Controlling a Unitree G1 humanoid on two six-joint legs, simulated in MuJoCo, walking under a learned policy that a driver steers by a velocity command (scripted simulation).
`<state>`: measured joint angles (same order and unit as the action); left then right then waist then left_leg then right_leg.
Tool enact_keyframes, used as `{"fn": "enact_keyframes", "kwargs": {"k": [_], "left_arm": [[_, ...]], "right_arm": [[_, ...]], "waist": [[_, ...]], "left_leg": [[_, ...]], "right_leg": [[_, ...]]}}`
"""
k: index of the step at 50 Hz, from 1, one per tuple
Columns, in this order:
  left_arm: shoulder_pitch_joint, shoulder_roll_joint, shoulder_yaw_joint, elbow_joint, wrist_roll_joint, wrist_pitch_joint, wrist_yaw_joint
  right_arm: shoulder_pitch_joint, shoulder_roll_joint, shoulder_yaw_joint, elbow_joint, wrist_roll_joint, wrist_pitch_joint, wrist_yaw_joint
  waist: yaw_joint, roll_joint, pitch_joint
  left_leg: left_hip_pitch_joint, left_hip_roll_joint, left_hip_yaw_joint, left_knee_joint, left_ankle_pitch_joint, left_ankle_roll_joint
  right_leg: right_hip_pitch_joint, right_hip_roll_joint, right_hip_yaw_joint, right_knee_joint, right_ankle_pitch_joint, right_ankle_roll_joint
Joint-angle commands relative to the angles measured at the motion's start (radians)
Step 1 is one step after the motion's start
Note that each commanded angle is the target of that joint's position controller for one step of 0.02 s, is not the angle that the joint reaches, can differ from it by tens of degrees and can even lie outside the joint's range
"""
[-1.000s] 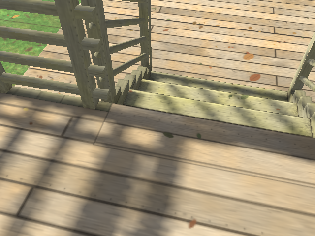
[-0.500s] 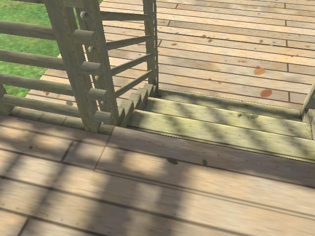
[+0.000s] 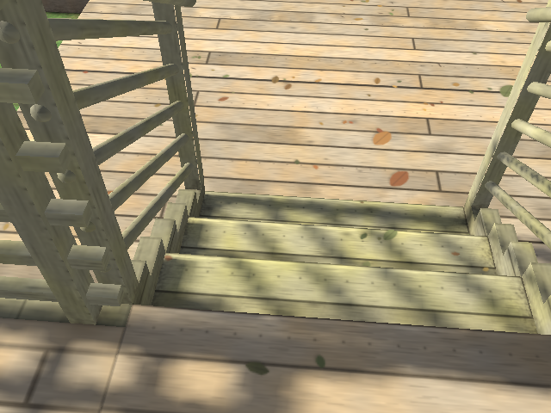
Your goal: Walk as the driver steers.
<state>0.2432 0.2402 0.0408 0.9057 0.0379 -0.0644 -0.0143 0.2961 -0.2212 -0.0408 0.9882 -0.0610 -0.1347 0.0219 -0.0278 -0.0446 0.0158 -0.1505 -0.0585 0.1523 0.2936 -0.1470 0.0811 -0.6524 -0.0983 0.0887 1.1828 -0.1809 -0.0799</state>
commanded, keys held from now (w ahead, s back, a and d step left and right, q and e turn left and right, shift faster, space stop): w+e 0.64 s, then w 0.36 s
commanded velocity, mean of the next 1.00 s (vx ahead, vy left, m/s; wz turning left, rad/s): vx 0.50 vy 0.00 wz -0.45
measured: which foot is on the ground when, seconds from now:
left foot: down 0.00-0.38, up 0.40-0.80, down 0.82-1.00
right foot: up 0.00-0.32, down 0.34-0.82, up 0.84-1.00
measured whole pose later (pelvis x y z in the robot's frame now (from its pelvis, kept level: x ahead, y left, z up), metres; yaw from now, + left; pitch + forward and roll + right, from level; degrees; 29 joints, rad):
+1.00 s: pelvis +0.53 -0.15 +0.00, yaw -26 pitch +0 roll -1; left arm 0.30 0.26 0.08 0.88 0.03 -0.04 0.00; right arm 0.33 -0.22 -0.04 0.86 -0.02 -0.07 0.00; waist -0.01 -0.03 0.01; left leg -0.23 -0.04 0.04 0.43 -0.20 0.07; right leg -0.44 0.03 0.05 1.09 -0.32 -0.07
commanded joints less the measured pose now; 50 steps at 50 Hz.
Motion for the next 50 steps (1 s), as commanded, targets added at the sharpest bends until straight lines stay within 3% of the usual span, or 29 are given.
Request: {"fn": "enact_keyframes", "kwargs": {"k": [1, 3, 8, 14, 17, 18, 19, 20, 21, 22, 23, 25, 26, 29, 30, 31, 34, 35, 38, 39, 40, 41, 42, 43, 44, 45, 46, 47, 50], "left_arm": [[0.076, -0.050, -0.027, -0.018, 0.056, -0.001, -0.065], [-0.036, -0.006, -0.021, -0.049, 0.034, -0.007, -0.073], [-0.182, -0.019, -0.035, -0.110, 0.026, 0.035, -0.080], [-0.264, -0.003, -0.016, -0.125, 0.021, 0.017, -0.068], [-0.146, 0.047, 0.015, -0.103, -0.007, -0.014, -0.045], [0.028, 0.119, 0.047, -0.061, -0.009, -0.032, -0.023], [0.292, 0.170, 0.060, -0.010, -0.009, -0.033, 0.000], [0.464, 0.192, 0.060, 0.080, 0.018, -0.024, 0.000], [0.426, 0.210, 0.083, 0.101, 0.041, -0.047, -0.002], [0.280, 0.178, 0.081, 0.079, 0.011, -0.057, 0.000], [0.202, 0.103, 0.053, 0.063, -0.008, -0.061, 0.001], [0.075, 0.021, 0.018, 0.022, -0.007, -0.064, -0.006], [0.065, 0.003, 0.009, 0.011, -0.001, -0.067, -0.012], [0.049, 0.067, 0.021, -0.015, 0.011, -0.089, -0.040], [0.080, 0.056, 0.017, -0.002, 0.017, -0.088, -0.048], [0.141, 0.147, 0.052, 0.011, -0.059, -0.046, -0.011], [0.179, 0.111, 0.046, -0.013, -0.047, 0.003, 0.011], [0.265, 0.019, 0.011, 0.048, 0.069, -0.040, -0.042], [0.252, 0.118, 0.049, 0.047, 0.052, -0.048, -0.085], [0.204, 0.132, 0.066, -0.005, -0.057, -0.034, -0.012], [0.190, 0.129, 0.058, 0.004, -0.061, -0.025, 0.014], [0.185, 0.106, 0.052, -0.004, -0.052, -0.021, 0.026], [0.208, 0.061, 0.041, -0.041, -0.038, -0.024, 0.035], [0.394, 0.023, 0.043, -0.031, -0.051, -0.021, 0.031], [0.364, 0.076, 0.047, 0.005, -0.016, -0.003, 0.031], [0.205, 0.089, 0.049, -0.037, -0.006, 0.000, 0.022], [0.122, 0.070, 0.046, -0.063, -0.014, 0.001, 0.016], [0.102, 0.054, 0.042, -0.076, -0.016, 0.009, 0.013], [0.095, 0.042, 0.044, -0.064, 0.002, 0.036, 0.017]], "right_arm": [[0.015, 0.010, 0.024, -0.037, -0.057, -0.035, -0.013], [0.048, -0.021, 0.034, -0.014, -0.041, -0.036, -0.011], [0.159, -0.081, 0.037, 0.042, -0.038, -0.028, 0.006], [0.229, -0.105, 0.008, 0.061, -0.017, 0.016, -0.025], [0.211, -0.142, -0.014, 0.033, -0.028, 0.041, -0.028], [0.233, -0.093, 0.003, 0.027, -0.054, 0.028, -0.027], [0.268, 0.010, 0.045, -0.044, -0.068, 0.009, -0.008], [0.186, -0.042, 0.035, -0.042, -0.028, 0.011, 0.037], [0.028, -0.048, 0.023, -0.095, 0.007, 0.013, 0.046], [-0.048, -0.087, 0.011, -0.107, 0.000, 0.009, 0.024], [-0.024, -0.098, 0.000, -0.126, -0.027, 0.012, -0.007], [0.006, 0.011, 0.025, -0.137, -0.032, 0.022, -0.028], [0.010, 0.020, 0.028, -0.146, -0.025, 0.031, -0.030], [-0.025, -0.018, 0.027, -0.171, -0.009, 0.066, -0.025], [-0.072, -0.016, 0.034, -0.186, -0.011, 0.077, -0.023], [-0.145, -0.094, 0.003, -0.241, 0.030, 0.081, -0.012], [-0.236, -0.063, 0.009, -0.267, 0.049, 0.074, 0.006], [-0.190, 0.034, 0.050, -0.216, -0.007, 0.063, 0.003], [-0.240, -0.060, 0.032, -0.205, 0.004, 0.049, -0.008], [-0.182, -0.104, 0.009, -0.236, 0.041, 0.050, -0.014], [-0.113, -0.106, 0.000, -0.212, 0.049, 0.045, -0.015], [0.002, -0.140, -0.018, -0.192, 0.040, 0.034, -0.017], [0.169, -0.212, -0.034, -0.177, 0.032, 0.028, -0.023], [0.165, -0.287, -0.060, -0.147, 0.037, 0.052, -0.024], [0.111, -0.187, -0.045, -0.160, 0.050, 0.066, -0.017], [0.018, -0.111, -0.027, -0.199, 0.049, 0.069, -0.013], [-0.015, -0.086, -0.017, -0.207, 0.035, 0.068, -0.010], [0.003, -0.081, -0.012, -0.198, 0.034, 0.063, -0.014], [0.094, -0.089, -0.009, -0.162, 0.044, 0.035, -0.021]], "waist": [[0.023, 0.066, 0.056], [0.013, 0.079, 0.041], [-0.011, 0.094, 0.082], [-0.018, 0.110, 0.086], [0.066, 0.137, 0.008], [0.108, 0.088, -0.119], [0.169, -0.122, -0.383], [0.227, -0.046, -0.394], [0.234, 0.024, -0.173], [0.198, -0.001, -0.039], [0.131, -0.034, -0.072], [0.033, -0.004, -0.016], [0.012, 0.012, -0.002], [0.005, -0.004, 0.032], [0.021, 0.004, 0.023], [0.013, 0.003, 0.058], [0.062, -0.053, 0.025], [0.060, -0.035, 0.001], [0.059, -0.028, 0.015], [0.045, -0.088, -0.031], [0.002, -0.063, -0.032], [-0.054, 0.020, -0.080], [-0.093, 0.185, -0.217], [0.007, 0.409, -0.243], [0.012, 0.257, -0.111], [-0.001, 0.092, 0.000], [0.002, 0.061, 0.026], [0.014, 0.095, 0.032], [0.035, 0.137, 0.001]], "left_leg": [[-0.015, 0.334, -0.164, -0.226, 0.090, 0.192], [0.018, 0.307, -0.079, -0.228, 0.176, 0.171], [0.149, 0.340, 0.004, -0.217, 0.363, 0.169], [0.418, 0.380, 0.068, -0.117, 0.518, 0.120], [0.319, 0.349, 0.144, 0.107, 0.856, 0.083], [0.114, 0.294, 0.164, 0.325, 0.765, 0.018], [-0.308, 0.166, 0.113, 0.643, 0.252, -0.084], [-0.478, 0.046, -0.039, 0.855, -0.386, -0.090], [-0.640, 0.076, -0.185, 0.938, -0.367, -0.052], [-0.657, 0.140, -0.213, 0.972, -0.305, -0.041], [-0.554, 0.159, -0.240, 0.978, -0.271, -0.022], [-0.395, 0.194, -0.245, 0.888, -0.204, -0.017], [-0.370, 0.188, -0.234, 0.855, -0.201, -0.025], [-0.339, 0.166, -0.172, 0.663, -0.062, -0.074], [-0.321, 0.161, -0.163, 0.572, 0.002, -0.092], [-0.338, 0.139, -0.140, 0.541, 0.054, -0.109], [-0.302, 0.092, -0.129, 0.411, 0.163, -0.119], [-0.322, 0.140, -0.199, 0.333, 0.177, -0.109], [-0.253, 0.096, -0.118, 0.338, 0.093, -0.082], [-0.165, 0.045, -0.115, 0.282, 0.032, -0.068], [-0.077, 0.033, -0.125, 0.201, 0.040, -0.056], [0.040, 0.097, -0.195, 0.162, 0.044, -0.029], [0.218, 0.319, -0.448, 0.126, 0.010, 0.014], [0.360, 0.468, -0.837, 0.013, -0.103, 0.147], [0.259, 0.453, -0.894, -0.024, -0.310, 0.182], [0.125, 0.415, -0.731, -0.047, -0.274, 0.170], [0.047, 0.372, -0.612, -0.062, -0.141, 0.155], [0.024, 0.334, -0.521, -0.066, -0.016, 0.137], [0.048, 0.289, -0.379, -0.064, 0.367, 0.124]], "right_leg": [[-0.098, -0.049, 0.057, -0.117, 0.181, -0.019], [-0.086, -0.049, 0.003, -0.266, 0.277, -0.003], [-0.059, -0.021, -0.058, -0.455, 0.292, 0.009], [-0.041, 0.040, -0.094, -0.615, 0.082, -0.008], [0.273, 0.153, -0.171, -0.655, 0.125, -0.066], [0.597, 0.159, -0.130, -0.547, 0.263, -0.132], [1.135, -0.044, 0.267, -0.603, 0.223, -0.319], [1.229, -0.176, 0.582, -0.814, 0.263, -0.355], [1.115, -0.156, 0.509, -0.869, 0.179, -0.264], [0.900, -0.123, 0.411, -0.892, 0.103, -0.230], [0.762, -0.094, 0.365, -0.902, 0.118, -0.234], [0.465, -0.072, 0.283, -0.962, 0.164, -0.236], [0.399, -0.068, 0.277, -0.999, 0.141, -0.243], [0.237, -0.026, 0.213, -1.041, 0.057, -0.233], [0.224, -0.014, 0.204, -1.040, 0.022, -0.221], [0.264, -0.005, 0.232, -1.017, 0.120, -0.178], [0.328, 0.033, 0.171, -0.950, 0.262, -0.121], [0.348, -0.040, 0.237, -0.925, 0.221, -0.178], [0.386, -0.068, 0.255, -0.860, 0.287, -0.184], [0.463, -0.011, 0.232, -0.838, 0.329, -0.112], [0.476, 0.018, 0.225, -0.739, 0.393, -0.075], [0.468, 0.060, 0.178, -0.546, 0.402, -0.045], [0.376, 0.123, 0.081, -0.230, 0.120, -0.024], [0.101, 0.221, -0.009, -0.004, -0.339, 0.007], [-0.030, 0.161, 0.014, 0.107, -0.300, -0.007], [-0.026, 0.131, 0.033, 0.089, -0.201, -0.007], [0.005, 0.111, 0.034, 0.042, -0.157, -0.002], [0.026, 0.090, 0.030, -0.010, -0.147, 0.006], [0.089, 0.087, -0.024, -0.132, -0.111, 0.024]]}}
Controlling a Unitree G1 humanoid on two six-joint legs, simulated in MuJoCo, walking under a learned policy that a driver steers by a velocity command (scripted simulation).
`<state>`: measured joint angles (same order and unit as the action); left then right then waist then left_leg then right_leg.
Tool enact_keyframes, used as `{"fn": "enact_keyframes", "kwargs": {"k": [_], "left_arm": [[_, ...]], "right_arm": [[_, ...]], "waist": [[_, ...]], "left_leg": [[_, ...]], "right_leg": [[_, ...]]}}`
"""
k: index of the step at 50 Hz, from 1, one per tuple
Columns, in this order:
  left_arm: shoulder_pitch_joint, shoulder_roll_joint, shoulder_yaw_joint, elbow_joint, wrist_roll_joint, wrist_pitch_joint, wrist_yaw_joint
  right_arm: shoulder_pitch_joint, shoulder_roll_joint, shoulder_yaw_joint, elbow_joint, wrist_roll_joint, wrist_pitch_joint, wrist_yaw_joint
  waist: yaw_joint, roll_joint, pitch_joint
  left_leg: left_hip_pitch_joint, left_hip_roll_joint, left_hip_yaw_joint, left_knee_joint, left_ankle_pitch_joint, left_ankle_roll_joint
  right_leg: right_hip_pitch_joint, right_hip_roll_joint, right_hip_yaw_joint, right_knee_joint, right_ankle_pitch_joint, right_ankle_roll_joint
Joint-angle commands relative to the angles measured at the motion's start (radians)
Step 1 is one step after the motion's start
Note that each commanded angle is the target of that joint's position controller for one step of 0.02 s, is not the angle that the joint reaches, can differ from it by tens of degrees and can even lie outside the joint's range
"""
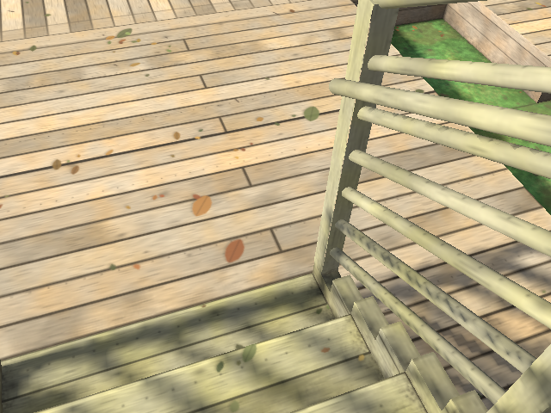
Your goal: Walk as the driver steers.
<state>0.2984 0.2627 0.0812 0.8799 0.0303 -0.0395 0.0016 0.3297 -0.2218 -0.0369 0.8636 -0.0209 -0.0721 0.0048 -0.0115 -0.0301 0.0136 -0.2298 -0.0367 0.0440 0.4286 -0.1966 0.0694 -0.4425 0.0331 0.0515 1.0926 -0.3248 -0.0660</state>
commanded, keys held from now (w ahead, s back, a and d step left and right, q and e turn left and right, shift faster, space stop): w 0.34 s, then w+q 0.50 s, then q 0.16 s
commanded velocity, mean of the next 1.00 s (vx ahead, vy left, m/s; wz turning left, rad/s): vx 0.48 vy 0.00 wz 0.23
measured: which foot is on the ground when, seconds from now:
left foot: down 0.00-0.40, up 0.42-0.80, down 0.82-1.00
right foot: up 0.00-0.36, down 0.38-0.84, up 0.86-1.00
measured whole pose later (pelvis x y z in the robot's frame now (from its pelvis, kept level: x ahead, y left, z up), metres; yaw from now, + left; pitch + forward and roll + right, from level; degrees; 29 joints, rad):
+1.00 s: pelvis +0.45 -0.02 -0.19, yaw +16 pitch +0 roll +2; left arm 0.27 0.19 -0.04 0.83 0.07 -0.09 -0.03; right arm 0.46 -0.22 -0.02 1.00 -0.08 -0.08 0.05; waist -0.03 -0.01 0.02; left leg -0.23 -0.12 -0.01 0.61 -0.38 0.09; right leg -0.71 -0.09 0.08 1.31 -0.27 0.07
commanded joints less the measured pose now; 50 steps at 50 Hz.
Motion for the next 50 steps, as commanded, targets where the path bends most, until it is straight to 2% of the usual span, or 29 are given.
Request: {"fn": "enact_keyframes", "kwargs": {"k": [1, 8, 10, 12, 16, 18, 19, 20, 21, 22, 23, 25, 26, 28, 30, 33, 34, 36, 39, 41, 42, 43, 44, 45, 46, 47, 48, 49, 50], "left_arm": [[0.014, 0.030, 0.004, -0.044, 0.011, 0.019, 0.004], [-0.172, 0.001, -0.029, -0.082, -0.010, 0.056, -0.012], [-0.162, 0.046, -0.016, -0.065, -0.008, 0.062, -0.013], [-0.197, 0.039, -0.021, -0.066, 0.012, 0.062, -0.009], [-0.208, 0.054, -0.012, -0.063, 0.024, 0.042, 0.001], [0.017, 0.066, 0.017, 0.006, 0.025, 0.011, -0.010], [0.246, 0.077, 0.034, 0.080, 0.024, -0.006, -0.018], [0.357, 0.178, 0.062, 0.112, 0.017, -0.023, -0.020], [0.430, 0.048, -0.023, 0.060, 0.087, -0.103, -0.067], [0.187, 0.096, 0.024, 0.100, -0.162, -0.058, -0.116], [0.055, 0.056, -0.004, 0.026, -0.165, -0.035, -0.124], [0.020, 0.077, 0.002, 0.072, -0.138, -0.015, -0.114], [0.085, 0.122, 0.006, 0.064, 0.033, -0.058, -0.040], [0.025, 0.078, -0.001, 0.078, 0.027, -0.109, 0.024], [0.047, 0.072, 0.000, 0.104, -0.015, -0.113, 0.044], [0.067, 0.053, -0.005, 0.099, -0.016, -0.107, 0.051], [0.131, -0.109, -0.098, 0.089, 0.143, -0.129, 0.014], [0.193, -0.066, -0.106, 0.108, 0.109, -0.120, 0.009], [0.364, 0.056, -0.102, 0.172, 0.043, -0.077, 0.012], [0.316, 0.127, -0.089, 0.151, 0.055, -0.051, -0.021], [0.270, 0.138, -0.087, 0.126, 0.100, -0.038, -0.060], [0.375, -0.034, -0.129, 0.112, 0.089, -0.042, -0.092], [0.108, -0.024, -0.133, -0.036, 0.034, -0.071, -0.099], [-0.165, 0.045, -0.116, -0.158, 0.006, -0.103, -0.093], [-0.181, 0.046, -0.103, -0.243, -0.018, -0.113, -0.077], [-0.105, 0.084, -0.090, -0.185, 0.014, -0.096, -0.042], [-0.005, 0.050, -0.093, -0.135, 0.018, -0.079, -0.009], [0.068, -0.005, -0.093, -0.108, 0.039, -0.050, 0.000], [0.084, -0.084, -0.115, -0.118, 0.056, -0.024, -0.015]], "right_arm": [[0.081, -0.110, -0.018, -0.030, 0.014, -0.035, -0.007], [0.183, -0.131, -0.014, 0.006, 0.018, -0.016, -0.013], [0.212, -0.136, -0.016, 0.021, 0.003, -0.009, -0.012], [0.219, -0.124, -0.016, 0.013, 0.014, 0.009, -0.009], [0.198, -0.180, -0.032, 0.004, 0.003, 0.030, -0.007], [0.137, -0.142, -0.016, 0.001, 0.008, 0.044, -0.013], [0.074, -0.167, -0.023, -0.003, 0.014, 0.044, -0.013], [0.034, -0.114, -0.023, -0.030, 0.002, 0.036, -0.009], [0.146, 0.059, 0.027, -0.051, -0.101, -0.027, 0.063], [0.075, -0.119, -0.048, -0.073, 0.154, 0.023, 0.019], [-0.029, -0.176, -0.057, -0.135, 0.140, 0.078, 0.016], [0.075, -0.063, -0.032, -0.106, 0.110, 0.125, 0.001], [0.047, -0.106, -0.041, -0.077, -0.045, 0.135, 0.005], [-0.053, -0.135, -0.065, -0.114, -0.033, 0.130, 0.027], [-0.097, -0.067, -0.050, -0.124, -0.026, 0.116, 0.072], [-0.066, -0.025, -0.037, -0.081, -0.001, 0.120, 0.094], [-0.083, 0.032, 0.009, -0.056, -0.129, 0.043, 0.112], [-0.150, -0.063, -0.010, -0.052, -0.128, 0.014, 0.102], [-0.249, -0.092, -0.005, -0.059, -0.087, 0.024, 0.072], [0.004, -0.118, -0.015, 0.048, -0.067, 0.012, 0.042], [0.270, -0.186, -0.050, 0.133, -0.073, 0.000, 0.045], [0.519, -0.283, -0.076, 0.183, -0.064, 0.015, 0.040], [0.651, -0.270, -0.089, 0.224, -0.073, 0.002, 0.038], [0.567, -0.300, -0.103, 0.191, -0.086, -0.021, 0.016], [0.308, -0.210, -0.059, 0.122, -0.075, -0.031, 0.019], [0.080, -0.055, 0.001, 0.054, -0.080, -0.033, 0.024], [-0.092, 0.002, 0.028, 0.007, -0.047, -0.039, 0.038], [-0.056, -0.082, 0.020, 0.001, -0.051, -0.038, 0.049], [-0.030, -0.107, 0.015, 0.020, -0.053, -0.053, 0.055]], "waist": [[0.025, 0.128, 0.001], [-0.003, 0.135, 0.017], [0.004, 0.128, 0.028], [-0.017, 0.093, 0.024], [-0.016, 0.118, 0.056], [0.077, 0.123, 0.005], [0.200, 0.082, -0.046], [0.245, -0.155, -0.063], [0.169, -0.173, -0.202], [0.054, -0.139, -0.009], [0.056, 0.022, 0.040], [-0.015, 0.014, 0.112], [0.005, -0.080, 0.140], [-0.011, -0.064, 0.183], [-0.018, -0.018, 0.134], [-0.015, -0.023, 0.087], [0.008, -0.019, 0.100], [0.023, -0.008, 0.123], [0.079, 0.032, 0.163], [-0.021, 0.108, 0.091], [-0.125, 0.144, 0.000], [-0.154, 0.349, -0.342], [-0.303, 0.212, -0.369], [-0.326, 0.026, -0.180], [-0.178, -0.022, -0.053], [-0.059, -0.115, 0.059], [0.046, -0.034, 0.148], [0.117, 0.105, 0.121], [0.143, 0.126, 0.072]], "left_leg": [[0.142, 0.261, -0.246, -0.202, 0.497, 0.137], [0.182, 0.229, -0.134, -0.249, 0.508, 0.152], [0.244, 0.277, -0.157, -0.229, 0.499, 0.175], [0.227, 0.239, -0.112, -0.159, 0.407, 0.157], [0.186, 0.263, -0.115, -0.036, 0.509, 0.148], [0.012, 0.209, -0.075, 0.203, 0.674, 0.119], [-0.147, 0.163, -0.061, 0.461, 0.630, 0.093], [-0.379, 0.009, -0.001, 0.915, -0.004, 0.044], [-0.532, -0.139, -0.325, 1.028, -0.384, 0.121], [-0.728, -0.072, -0.190, 0.968, -0.345, 0.061], [-0.616, -0.011, -0.144, 0.916, -0.292, 0.053], [-0.429, 0.102, -0.180, 0.827, -0.218, 0.028], [-0.389, 0.095, -0.116, 0.801, -0.046, 0.016], [-0.393, 0.088, -0.153, 0.560, 0.267, 0.010], [-0.230, 0.030, -0.050, 0.380, 0.567, -0.002], [-0.056, -0.015, 0.008, 0.320, 0.769, 0.012], [-0.054, 0.069, -0.098, 0.315, 0.769, 0.034], [-0.111, 0.074, -0.040, 0.227, 0.679, 0.043], [-0.199, 0.093, -0.033, -0.092, 0.411, 0.027], [0.117, 0.021, 0.078, -0.225, 0.478, 0.013], [0.373, 0.029, 0.035, -0.147, 0.569, 0.101], [0.969, 0.267, -0.232, 0.260, 1.189, 0.425], [1.239, 0.378, -0.433, 0.292, 1.295, 0.480], [1.148, 0.389, -0.434, 0.282, 1.074, 0.384], [0.849, 0.457, -0.590, 0.258, 0.600, 0.329], [0.370, 0.404, -0.449, 0.133, 0.552, 0.278], [-0.137, 0.340, -0.336, -0.032, 0.538, 0.275], [-0.396, 0.259, -0.294, -0.025, 0.699, 0.323], [-0.534, 0.181, -0.284, 0.018, 0.632, 0.276]], "right_leg": [[-0.138, -0.051, 0.006, -0.072, 0.065, 0.013], [-0.141, -0.080, -0.058, -0.284, 0.274, 0.044], [-0.199, -0.113, -0.022, -0.217, 0.345, 0.022], [-0.174, -0.088, -0.082, -0.171, 0.336, 0.024], [-0.077, -0.070, -0.109, -0.239, 0.193, 0.003], [0.246, 0.006, -0.165, -0.335, 0.134, -0.044], [0.502, 0.012, -0.143, -0.438, 0.173, -0.067], [0.654, -0.206, 0.133, -0.603, 0.138, -0.152], [0.712, -0.324, 0.450, -0.626, 0.286, -0.332], [0.533, -0.443, 0.419, -0.653, 0.306, -0.244], [0.303, -0.412, 0.350, -0.718, 0.155, -0.180], [0.010, -0.409, 0.281, -0.714, 0.188, -0.142], [0.028, -0.360, 0.191, -0.778, 0.079, -0.147], [-0.014, -0.259, 0.082, -0.717, -0.067, -0.056], [-0.098, -0.203, -0.029, -0.648, -0.142, -0.048], [-0.140, -0.175, -0.136, -0.481, -0.187, -0.010], [-0.169, -0.186, -0.150, -0.487, -0.149, -0.005], [-0.055, -0.214, -0.110, -0.389, -0.172, -0.031], [0.254, -0.256, -0.006, -0.262, 0.031, -0.033], [0.211, -0.181, -0.068, 0.034, 0.305, -0.027], [0.088, -0.170, -0.089, 0.332, 0.426, 0.010], [-0.320, -0.033, -0.121, 0.915, -0.289, 0.154], [-0.750, 0.017, -0.029, 1.075, -0.555, 0.246], [-1.007, -0.018, -0.012, 0.987, -0.496, 0.275], [-1.075, -0.095, 0.179, 0.718, -0.300, 0.263], [-0.827, -0.175, 0.147, 0.333, -0.057, 0.166], [-0.443, -0.221, 0.100, -0.026, 0.151, 0.121], [-0.137, -0.164, 0.000, 0.009, 0.226, 0.101], [0.032, -0.151, -0.025, 0.011, 0.337, 0.088]]}}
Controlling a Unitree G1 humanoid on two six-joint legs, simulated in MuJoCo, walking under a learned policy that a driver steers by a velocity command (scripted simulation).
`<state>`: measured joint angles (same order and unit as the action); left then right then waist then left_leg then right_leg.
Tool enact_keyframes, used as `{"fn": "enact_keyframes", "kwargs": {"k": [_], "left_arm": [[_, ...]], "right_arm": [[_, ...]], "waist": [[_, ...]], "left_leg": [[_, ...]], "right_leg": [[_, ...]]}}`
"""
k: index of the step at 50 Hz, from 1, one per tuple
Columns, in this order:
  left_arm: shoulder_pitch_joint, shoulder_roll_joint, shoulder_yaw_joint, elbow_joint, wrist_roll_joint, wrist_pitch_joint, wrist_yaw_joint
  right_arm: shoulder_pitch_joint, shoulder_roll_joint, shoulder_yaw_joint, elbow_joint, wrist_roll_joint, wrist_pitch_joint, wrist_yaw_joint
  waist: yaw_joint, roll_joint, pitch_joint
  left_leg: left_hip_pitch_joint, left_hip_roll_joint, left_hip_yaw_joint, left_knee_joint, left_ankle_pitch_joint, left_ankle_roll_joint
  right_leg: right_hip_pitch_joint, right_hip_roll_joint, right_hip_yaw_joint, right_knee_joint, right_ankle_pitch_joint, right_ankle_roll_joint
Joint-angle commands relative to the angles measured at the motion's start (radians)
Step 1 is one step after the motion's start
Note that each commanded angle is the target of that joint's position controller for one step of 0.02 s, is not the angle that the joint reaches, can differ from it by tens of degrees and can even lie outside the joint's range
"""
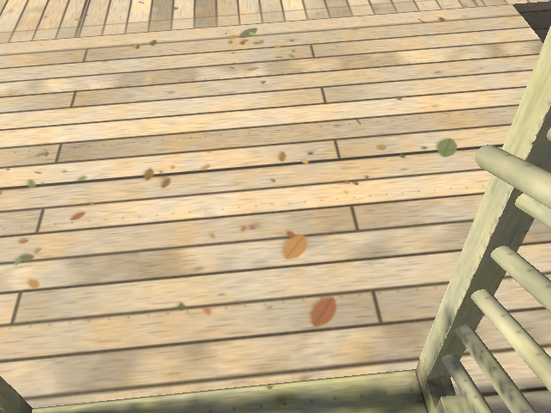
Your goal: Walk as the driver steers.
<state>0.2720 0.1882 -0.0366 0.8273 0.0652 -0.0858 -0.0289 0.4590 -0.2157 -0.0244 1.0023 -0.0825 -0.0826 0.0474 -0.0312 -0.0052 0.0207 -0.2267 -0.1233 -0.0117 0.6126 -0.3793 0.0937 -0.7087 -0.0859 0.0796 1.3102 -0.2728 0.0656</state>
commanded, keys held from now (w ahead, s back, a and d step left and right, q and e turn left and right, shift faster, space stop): q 0.40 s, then no key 0.38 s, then e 0.22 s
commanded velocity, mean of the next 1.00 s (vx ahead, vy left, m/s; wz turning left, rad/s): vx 0.06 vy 0.00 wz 0.31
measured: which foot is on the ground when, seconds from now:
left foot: down 0.00-0.20, up 0.22-0.66, down 0.68-1.00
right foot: up 0.00-0.18, down 0.20-1.00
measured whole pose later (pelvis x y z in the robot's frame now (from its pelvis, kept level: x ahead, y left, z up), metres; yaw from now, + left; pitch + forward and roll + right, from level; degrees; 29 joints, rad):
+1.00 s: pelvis +0.06 -0.03 -0.15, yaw +22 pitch +2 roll +0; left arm 0.38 0.33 0.00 0.65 0.06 -0.08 -0.03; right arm 0.12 -0.25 0.10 0.54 -0.04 -0.03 0.09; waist 0.05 -0.02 -0.02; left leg -0.68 0.05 0.03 1.54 -0.90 0.00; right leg -0.32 -0.09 -0.02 0.37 -0.11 0.02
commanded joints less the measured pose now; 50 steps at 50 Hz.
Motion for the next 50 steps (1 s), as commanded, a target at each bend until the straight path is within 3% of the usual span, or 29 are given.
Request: {"fn": "enact_keyframes", "kwargs": {"k": [1, 3, 4, 5, 6, 8, 10, 11, 12, 13, 14, 15, 16, 19, 20, 24, 26, 29, 33, 34, 35, 36, 37, 40, 41, 42, 43, 46, 50], "left_arm": [[0.200, -0.031, -0.010, -0.038, 0.026, 0.029, -0.002], [0.085, 0.106, 0.031, -0.044, 0.027, 0.012, 0.001], [0.070, 0.105, 0.024, -0.029, 0.013, 0.014, 0.010], [0.088, 0.109, 0.035, -0.035, 0.031, 0.032, 0.013], [0.106, 0.097, 0.039, -0.042, 0.040, 0.047, 0.007], [0.074, 0.120, 0.051, -0.062, 0.022, 0.059, -0.010], [0.245, 0.241, 0.115, -0.050, -0.001, 0.027, 0.011], [0.267, 0.265, 0.128, -0.098, -0.009, 0.031, -0.012], [0.285, 0.329, 0.153, -0.120, 0.032, 0.044, -0.047], [0.343, 0.321, 0.152, -0.083, 0.068, 0.037, -0.058], [0.223, 0.386, 0.162, -0.087, 0.033, 0.026, -0.077], [0.118, 0.299, 0.144, -0.112, -0.005, 0.013, -0.058], [0.048, 0.239, 0.125, -0.123, 0.016, -0.004, -0.030], [0.155, 0.250, 0.122, -0.088, 0.020, -0.034, 0.039], [0.139, 0.184, 0.099, -0.057, 0.020, -0.043, 0.055], [0.201, 0.183, 0.071, -0.021, 0.035, -0.057, 0.044], [0.157, 0.249, 0.075, -0.057, 0.019, -0.062, 0.014], [0.065, 0.236, 0.049, -0.118, 0.016, -0.076, -0.001], [0.068, 0.222, 0.037, -0.055, -0.044, -0.051, -0.056], [0.117, 0.206, 0.030, -0.040, -0.073, -0.032, -0.082], [0.238, 0.245, 0.053, -0.088, -0.074, -0.017, -0.072], [0.142, 0.228, 0.057, -0.169, -0.081, -0.018, -0.037], [0.061, 0.194, 0.039, -0.238, -0.038, -0.030, -0.027], [0.201, 0.127, 0.002, -0.150, -0.057, -0.020, -0.031], [0.326, 0.198, 0.081, -0.039, -0.148, 0.021, 0.000], [0.281, 0.230, 0.087, -0.088, -0.122, 0.043, 0.015], [0.159, 0.250, 0.049, -0.185, 0.016, 0.000, -0.045], [0.057, 0.194, 0.048, -0.263, -0.027, -0.008, -0.013], [0.086, 0.233, 0.065, -0.261, 0.013, -0.019, 0.025]], "right_arm": [[-0.194, -0.165, -0.012, -0.165, -0.003, -0.062, 0.004], [-0.053, -0.127, -0.003, -0.147, 0.045, -0.101, -0.062], [-0.026, -0.063, 0.007, -0.144, 0.035, -0.108, -0.080], [-0.013, -0.095, 0.018, -0.159, -0.009, -0.092, -0.078], [-0.010, -0.092, 0.024, -0.175, -0.014, -0.076, -0.069], [0.116, -0.075, 0.044, -0.183, 0.048, -0.030, -0.054], [0.132, -0.102, 0.051, -0.206, 0.068, -0.007, -0.008], [0.386, 0.010, 0.061, -0.200, 0.048, -0.011, 0.017], [0.332, -0.108, 0.045, -0.294, 0.061, 0.004, 0.031], [0.155, -0.117, 0.045, -0.335, 0.059, 0.027, 0.032], [0.071, -0.085, 0.050, -0.430, 0.050, 0.032, 0.017], [-0.041, -0.050, 0.065, -0.475, 0.037, 0.034, -0.001], [0.021, 0.037, 0.101, -0.435, 0.041, 0.059, -0.001], [0.158, 0.009, 0.083, -0.369, 0.057, 0.097, 0.041], [0.084, 0.004, 0.081, -0.396, 0.065, 0.101, 0.035], [-0.057, 0.026, 0.105, -0.460, 0.061, 0.091, 0.020], [-0.088, -0.001, 0.100, -0.466, 0.076, 0.083, 0.032], [-0.158, -0.031, 0.103, -0.494, 0.091, 0.075, 0.047], [-0.134, 0.070, 0.149, -0.443, 0.092, 0.062, 0.075], [-0.105, 0.045, 0.144, -0.417, 0.091, 0.043, 0.086], [-0.266, -0.130, 0.118, -0.471, 0.100, 0.017, 0.066], [-0.291, -0.194, 0.098, -0.478, 0.080, 0.002, 0.076], [-0.319, -0.238, 0.088, -0.477, 0.082, 0.009, 0.078], [-0.406, -0.099, 0.149, -0.430, 0.096, 0.019, 0.109], [-0.255, -0.119, 0.074, -0.393, 0.087, 0.086, -0.016], [-0.251, -0.131, 0.079, -0.421, 0.081, 0.120, -0.056], [-0.404, -0.078, 0.136, -0.498, 0.042, 0.063, 0.038], [-0.296, -0.146, 0.105, -0.475, 0.040, 0.046, 0.064], [-0.331, -0.166, 0.073, -0.562, 0.046, 0.033, 0.020]], "waist": [[0.200, -0.004, 0.052], [0.039, -0.011, 0.009], [-0.003, -0.042, 0.034], [0.031, -0.013, 0.041], [0.061, 0.024, 0.075], [0.018, -0.025, 0.106], [0.098, -0.095, -0.064], [0.009, -0.315, -0.510], [0.101, -0.263, -0.589], [0.118, -0.069, -0.395], [0.035, -0.105, -0.295], [0.012, 0.020, -0.179], [-0.033, 0.045, -0.113], [-0.043, -0.056, -0.010], [-0.010, -0.040, 0.025], [0.069, -0.047, 0.012], [0.036, -0.059, -0.039], [0.027, -0.078, -0.082], [-0.013, -0.090, -0.047], [-0.015, -0.052, -0.063], [0.117, 0.112, -0.093], [0.098, 0.212, -0.114], [0.082, 0.293, -0.094], [0.151, 0.098, -0.041], [0.101, 0.150, -0.252], [0.082, 0.124, -0.236], [0.090, -0.083, 0.050], [0.032, 0.128, 0.003], [0.030, 0.077, -0.014]], "left_leg": [[-0.704, 0.196, -0.167, -0.099, 0.727, 0.191], [-0.420, 0.086, -0.147, 0.095, 0.307, 0.087], [-0.502, 0.026, -0.059, 0.211, -0.017, 0.017], [-0.581, 0.041, -0.133, 0.236, -0.067, 0.028], [-0.602, 0.079, -0.209, 0.282, -0.056, 0.045], [-0.422, 0.118, -0.368, 0.413, -0.037, 0.057], [-0.420, 0.077, -0.382, 0.731, 0.070, -0.040], [-0.605, -0.011, -0.132, 1.202, -0.469, -0.117], [-0.897, -0.072, -0.133, 1.584, -0.689, -0.181], [-1.074, 0.022, -0.126, 1.717, -0.576, -0.192], [-1.130, 0.108, -0.141, 1.676, -0.441, -0.213], [-1.086, 0.194, -0.123, 1.491, -0.350, -0.221], [-0.847, 0.242, -0.121, 1.421, -0.182, -0.213], [-0.607, 0.163, 0.021, 1.602, -0.211, -0.227], [-0.771, 0.205, -0.067, 1.537, -0.028, -0.204], [-1.046, 0.249, -0.145, 1.493, 0.025, -0.191], [-0.847, 0.220, -0.027, 1.548, -0.206, -0.205], [-0.642, 0.203, -0.054, 1.444, -0.403, -0.206], [-0.407, 0.194, -0.014, 0.760, -0.356, -0.172], [-0.360, 0.181, -0.004, 0.613, -0.231, -0.151], [-0.459, 0.232, -0.181, 0.507, 0.206, -0.007], [-0.507, 0.319, -0.387, 0.289, 0.296, 0.077], [-0.506, 0.346, -0.491, 0.193, 0.117, 0.121], [-0.583, 0.287, -0.329, 0.415, -0.134, 0.010], [-0.349, 0.182, -0.137, 0.570, -0.164, 0.026], [-0.381, 0.172, -0.139, 0.622, -0.193, 0.041], [-0.535, 0.230, -0.167, 0.548, -0.192, 0.016], [-0.536, 0.306, -0.238, 0.457, -0.407, 0.062], [-0.469, 0.298, -0.215, 0.564, -0.560, 0.100]], "right_leg": [[0.481, 0.028, -0.122, -0.166, 0.492, -0.037], [0.260, 0.022, -0.064, -0.497, 0.755, -0.006], [0.387, -0.017, -0.038, -0.805, 0.990, -0.035], [0.537, 0.007, -0.088, -0.794, 0.941, -0.047], [0.598, -0.013, -0.086, -0.850, 0.861, -0.064], [0.588, -0.021, -0.086, -1.150, 0.871, -0.080], [0.840, -0.114, -0.053, -1.121, 0.988, -0.232], [1.334, -0.388, 0.041, -0.576, 1.668, -0.517], [1.436, -0.544, 0.343, -0.648, 1.580, -0.683], [1.296, -0.517, 0.261, -0.652, 1.479, -0.545], [1.052, -0.548, 0.347, -0.751, 1.030, -0.539], [0.784, -0.513, 0.230, -0.872, 0.803, -0.489], [0.505, -0.414, 0.039, -0.969, 0.681, -0.426], [0.160, -0.271, -0.106, -1.057, 0.219, -0.309], [0.268, -0.255, -0.057, -1.033, 0.154, -0.276], [0.527, -0.359, 0.037, -1.047, 0.063, -0.290], [0.413, -0.313, -0.065, -1.076, 0.075, -0.269], [0.349, -0.265, -0.152, -1.056, 0.096, -0.174], [0.392, -0.242, -0.189, -1.013, 0.235, -0.115], [0.435, -0.240, -0.174, -0.984, 0.219, -0.107], [0.531, -0.137, -0.257, -0.875, 0.226, -0.051], [0.504, -0.058, -0.273, -0.773, 0.160, -0.011], [0.452, -0.030, -0.223, -0.789, 0.028, -0.002], [0.624, -0.067, -0.120, -0.957, 0.302, 0.014], [0.666, -0.135, -0.162, -0.934, 0.683, -0.094], [0.651, -0.110, -0.191, -0.874, 0.783, -0.119], [0.526, -0.025, -0.121, -0.970, 0.459, -0.085], [0.476, 0.001, -0.111, -0.969, 0.115, -0.042], [0.302, -0.010, -0.019, -0.986, -0.023, -0.125]]}}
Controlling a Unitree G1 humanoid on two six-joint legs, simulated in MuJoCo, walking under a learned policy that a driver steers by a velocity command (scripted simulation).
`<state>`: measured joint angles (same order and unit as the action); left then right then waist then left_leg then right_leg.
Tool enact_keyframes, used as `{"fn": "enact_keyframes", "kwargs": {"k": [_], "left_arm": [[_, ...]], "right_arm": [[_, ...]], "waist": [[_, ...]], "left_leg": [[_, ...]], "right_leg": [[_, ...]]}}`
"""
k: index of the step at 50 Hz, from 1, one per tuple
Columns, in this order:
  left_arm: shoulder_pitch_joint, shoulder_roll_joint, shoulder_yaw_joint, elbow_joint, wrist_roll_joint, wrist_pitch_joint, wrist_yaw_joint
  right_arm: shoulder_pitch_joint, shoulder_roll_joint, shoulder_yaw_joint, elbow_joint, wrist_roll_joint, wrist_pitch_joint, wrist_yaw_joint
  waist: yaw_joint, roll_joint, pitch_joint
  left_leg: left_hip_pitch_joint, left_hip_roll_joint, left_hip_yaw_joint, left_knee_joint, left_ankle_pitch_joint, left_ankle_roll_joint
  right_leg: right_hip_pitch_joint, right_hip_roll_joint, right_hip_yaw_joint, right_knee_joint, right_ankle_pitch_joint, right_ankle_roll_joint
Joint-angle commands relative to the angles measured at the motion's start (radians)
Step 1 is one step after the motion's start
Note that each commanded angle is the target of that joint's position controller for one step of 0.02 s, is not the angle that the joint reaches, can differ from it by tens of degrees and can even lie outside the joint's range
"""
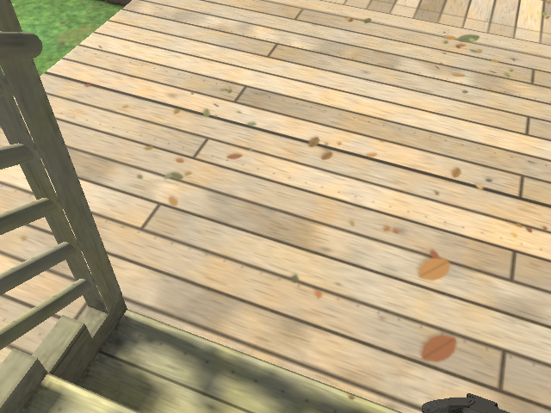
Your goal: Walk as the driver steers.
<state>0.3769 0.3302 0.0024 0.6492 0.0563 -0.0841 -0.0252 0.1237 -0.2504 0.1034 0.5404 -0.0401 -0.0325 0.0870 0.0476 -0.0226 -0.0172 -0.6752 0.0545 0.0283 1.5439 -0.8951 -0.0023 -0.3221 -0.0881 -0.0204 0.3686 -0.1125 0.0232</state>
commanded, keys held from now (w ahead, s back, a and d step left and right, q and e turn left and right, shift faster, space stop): e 0.66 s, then no key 0.10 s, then w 0.24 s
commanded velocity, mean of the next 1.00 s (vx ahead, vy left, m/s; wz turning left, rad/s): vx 0.05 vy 0.00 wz -0.43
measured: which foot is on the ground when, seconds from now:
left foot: down 0.00-0.18, up 0.20-0.50, down 0.52-1.00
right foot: down 0.00-0.54, up 0.56-1.00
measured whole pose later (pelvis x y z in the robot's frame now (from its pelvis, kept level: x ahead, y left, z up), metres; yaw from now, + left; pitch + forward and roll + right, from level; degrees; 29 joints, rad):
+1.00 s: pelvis +0.02 +0.08 +0.13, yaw -28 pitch +4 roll -1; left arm 0.23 0.29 0.03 0.74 0.05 -0.05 -0.02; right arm 0.31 -0.26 0.02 0.84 -0.11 -0.11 0.05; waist -0.03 -0.02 -0.08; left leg -0.27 -0.03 0.17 0.71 -0.52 0.12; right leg -0.94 0.07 0.21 1.62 -0.02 0.05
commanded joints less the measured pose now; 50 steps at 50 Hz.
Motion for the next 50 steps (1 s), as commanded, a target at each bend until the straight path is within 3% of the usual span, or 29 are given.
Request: {"fn": "enact_keyframes", "kwargs": {"k": [1, 3, 6, 8, 9, 10, 11, 12, 13, 14, 16, 19, 20, 24, 25, 26, 27, 28, 29, 30, 31, 32, 33, 35, 36, 38, 41, 44, 50], "left_arm": [[-0.023, 0.101, 0.033, -0.083, 0.032, -0.022, 0.029], [-0.037, 0.110, 0.033, -0.070, 0.043, -0.034, 0.034], [-0.019, 0.128, 0.049, -0.049, 0.049, -0.038, 0.050], [-0.011, 0.152, 0.062, -0.044, 0.050, -0.036, 0.046], [0.073, 0.182, 0.076, -0.009, 0.048, -0.028, 0.045], [0.194, 0.213, 0.089, 0.036, 0.026, -0.020, 0.055], [0.295, 0.212, 0.096, 0.051, -0.019, -0.008, 0.057], [0.370, 0.183, 0.097, 0.057, -0.068, -0.016, 0.054], [0.376, 0.176, 0.098, 0.069, -0.066, -0.019, 0.048], [0.373, 0.169, 0.096, 0.097, -0.011, -0.014, 0.037], [0.310, 0.146, 0.084, 0.098, 0.035, -0.033, 0.030], [0.092, 0.167, 0.075, 0.053, 0.013, -0.056, 0.048], [0.111, 0.200, 0.082, 0.059, 0.012, -0.058, 0.060], [0.223, 0.180, 0.094, 0.141, 0.034, -0.071, 0.106], [0.189, 0.188, 0.102, 0.138, 0.004, -0.062, 0.099], [0.036, 0.201, 0.091, 0.075, -0.029, -0.043, 0.075], [-0.054, 0.105, 0.042, 0.025, 0.020, -0.035, 0.044], [-0.285, -0.169, -0.055, -0.154, 0.047, -0.021, -0.002], [-0.403, -0.254, -0.096, -0.168, 0.032, -0.012, 0.023], [-0.436, -0.244, -0.084, -0.144, -0.008, -0.030, 0.028], [-0.370, -0.164, -0.048, -0.079, -0.015, -0.027, 0.053], [-0.215, -0.074, -0.015, -0.004, -0.003, -0.024, 0.084], [-0.029, 0.002, 0.001, 0.069, 0.013, 0.000, 0.083], [0.057, 0.062, 0.027, 0.084, 0.042, 0.079, -0.002], [0.020, 0.058, 0.038, 0.080, 0.029, 0.092, -0.033], [-0.050, 0.029, 0.042, 0.040, -0.005, 0.070, -0.050], [-0.117, 0.010, 0.037, 0.035, -0.013, 0.041, -0.034], [-0.248, 0.017, 0.043, 0.017, -0.032, 0.030, -0.016], [-0.271, -0.041, 0.011, 0.002, -0.002, 0.014, 0.000]], "right_arm": [[0.009, -0.131, -0.062, -0.118, 0.009, -0.018, -0.030], [0.021, -0.117, -0.069, -0.139, 0.025, -0.013, -0.049], [0.099, -0.124, -0.084, -0.121, 0.022, 0.004, -0.078], [0.077, -0.122, -0.090, -0.130, 0.023, 0.021, -0.082], [0.034, -0.116, -0.092, -0.155, 0.017, 0.023, -0.077], [-0.012, -0.071, -0.081, -0.180, 0.007, 0.020, -0.067], [-0.051, -0.032, -0.063, -0.191, -0.002, 0.010, -0.071], [-0.121, -0.012, -0.043, -0.190, 0.014, -0.011, -0.085], [-0.125, 0.018, -0.028, -0.187, 0.021, -0.024, -0.093], [-0.085, 0.020, -0.028, -0.158, 0.019, -0.030, -0.112], [-0.012, -0.003, -0.034, -0.122, 0.013, -0.003, -0.116], [0.065, -0.051, -0.064, -0.120, 0.015, 0.061, -0.090], [0.012, -0.060, -0.064, -0.161, 0.021, 0.071, -0.076], [-0.029, -0.029, -0.047, -0.209, 0.063, 0.083, -0.062], [-0.110, -0.029, -0.044, -0.238, 0.067, 0.084, -0.062], [-0.074, -0.069, -0.070, -0.215, 0.093, 0.079, -0.061], [0.168, -0.142, -0.120, -0.083, 0.049, 0.057, -0.084], [0.577, -0.233, -0.147, 0.066, -0.036, 0.024, -0.131], [0.675, -0.159, -0.129, 0.075, -0.098, 0.020, -0.106], [0.597, -0.188, -0.139, 0.095, -0.107, 0.044, -0.077], [0.401, -0.137, -0.131, 0.079, -0.081, 0.065, -0.041], [0.172, -0.119, -0.134, 0.076, -0.041, 0.075, -0.015], [0.004, -0.125, -0.139, 0.068, -0.015, 0.053, -0.004], [-0.246, -0.099, -0.130, 0.042, -0.024, 0.011, -0.005], [-0.324, -0.090, -0.122, 0.035, -0.017, -0.005, -0.019], [-0.228, -0.090, -0.108, 0.098, 0.006, -0.046, -0.059], [0.091, -0.118, -0.116, 0.209, -0.007, -0.082, -0.089], [0.338, -0.156, -0.115, 0.279, -0.036, -0.076, -0.060], [0.356, -0.097, -0.100, 0.367, -0.083, -0.073, -0.030]], "waist": [[-0.061, 0.083, 0.011], [-0.081, 0.073, -0.011], [-0.106, 0.037, -0.046], [-0.088, 0.006, -0.063], [-0.035, -0.046, -0.079], [0.035, -0.157, -0.111], [0.118, -0.230, -0.125], [0.190, -0.215, -0.140], [0.180, -0.182, -0.147], [0.141, -0.147, -0.158], [0.055, -0.081, -0.143], [-0.103, -0.052, -0.060], [-0.079, -0.070, -0.062], [0.011, -0.142, -0.166], [0.024, -0.153, -0.168], [-0.071, -0.097, -0.194], [-0.186, 0.002, -0.239], [-0.349, 0.354, -0.127], [-0.454, 0.150, 0.095], [-0.398, 0.206, 0.183], [-0.270, 0.323, 0.121], [-0.123, 0.274, 0.035], [0.021, 0.207, -0.046], [0.163, 0.037, -0.088], [0.185, -0.058, -0.073], [0.144, -0.109, -0.064], [-0.002, 0.025, -0.041], [-0.149, 0.105, -0.005], [-0.132, 0.086, 0.013]], "left_leg": [[0.007, 0.121, -0.261, -0.344, -0.063, 0.208], [0.092, 0.097, -0.246, -0.295, -0.077, 0.228], [0.147, 0.102, -0.279, -0.259, -0.128, 0.247], [0.117, 0.072, -0.211, -0.194, -0.188, 0.209], [0.016, 0.033, -0.103, -0.114, -0.212, 0.163], [-0.157, -0.045, 0.058, 0.085, -0.217, 0.082], [-0.393, -0.108, 0.107, 0.258, -0.247, 0.022], [-0.608, -0.089, 0.049, 0.249, -0.269, -0.005], [-0.664, -0.063, 0.021, 0.243, -0.236, -0.016], [-0.622, -0.049, -0.006, 0.397, -0.144, 0.002], [-0.474, -0.061, 0.017, 0.505, 0.015, 0.031], [-0.121, -0.068, 0.034, 0.450, 0.110, 0.018], [-0.104, -0.079, 0.042, 0.406, 0.028, 0.022], [-0.134, -0.087, -0.037, 0.144, -0.014, -0.015], [-0.083, -0.109, -0.061, -0.087, -0.152, 0.015], [0.210, -0.178, 0.036, -0.337, -0.183, 0.072], [0.652, -0.166, -0.190, -0.392, 0.049, 0.177], [1.006, 0.211, -1.052, -0.778, 0.438, 0.499], [0.997, 0.331, -1.439, -0.987, 0.557, 0.477], [0.940, 0.282, -1.306, -0.986, 0.669, 0.344], [0.763, 0.229, -1.054, -0.930, 0.784, 0.286], [0.509, 0.172, -0.773, -0.884, 0.801, 0.230], [0.217, 0.146, -0.587, -0.863, 0.780, 0.220], [-0.183, 0.121, -0.397, -0.932, 0.650, 0.244], [-0.231, 0.105, -0.328, -0.941, 0.636, 0.221], [-0.128, 0.075, -0.220, -0.905, 0.748, 0.155], [0.259, 0.033, -0.100, -0.956, 0.745, 0.052], [0.675, 0.103, -0.168, -0.971, 0.882, 0.081], [0.812, 0.194, -0.245, -1.019, 0.918, 0.185]], "right_leg": [[-0.133, -0.012, 0.098, -0.040, -0.183, -0.107], [-0.221, -0.019, 0.108, -0.066, -0.151, -0.150], [-0.305, -0.015, 0.138, -0.043, -0.115, -0.195], [-0.286, -0.013, 0.147, -0.054, -0.115, -0.226], [-0.160, -0.038, 0.197, -0.084, -0.075, -0.257], [0.046, -0.092, 0.302, -0.134, -0.069, -0.300], [0.280, -0.161, 0.437, -0.171, -0.178, -0.308], [0.463, -0.210, 0.520, -0.169, -0.270, -0.274], [0.495, -0.211, 0.533, -0.132, -0.291, -0.249], [0.418, -0.214, 0.526, -0.086, -0.189, -0.259], [0.184, -0.182, 0.497, -0.075, -0.114, -0.292], [-0.240, -0.112, 0.467, -0.170, -0.137, -0.253], [-0.237, -0.117, 0.472, -0.187, -0.059, -0.264], [-0.062, -0.186, 0.556, -0.153, 0.127, -0.269], [-0.095, -0.175, 0.564, -0.198, 0.070, -0.260], [-0.310, -0.123, 0.493, -0.317, -0.114, -0.289], [-0.670, -0.047, 0.478, -0.175, -0.258, -0.261], [-1.306, 0.208, 0.320, 0.289, -0.446, -0.093], [-1.662, 0.292, 0.667, 0.425, -0.459, 0.032], [-1.766, 0.333, 0.705, 0.538, -0.316, 0.050], [-1.656, 0.341, 0.620, 0.643, -0.238, 0.079], [-1.397, 0.329, 0.481, 0.818, -0.105, 0.076], [-1.136, 0.308, 0.329, 1.143, -0.009, 0.099], [-0.844, 0.298, 0.211, 1.625, 0.136, 0.076], [-0.742, 0.266, 0.218, 1.701, 0.234, 0.051], [-0.687, 0.215, 0.222, 1.678, 0.276, 0.030], [-0.765, 0.186, 0.187, 1.582, 0.181, 0.031], [-0.960, 0.198, 0.209, 1.444, 0.062, 0.047], [-1.066, 0.129, 0.281, 1.158, 0.101, 0.012]]}}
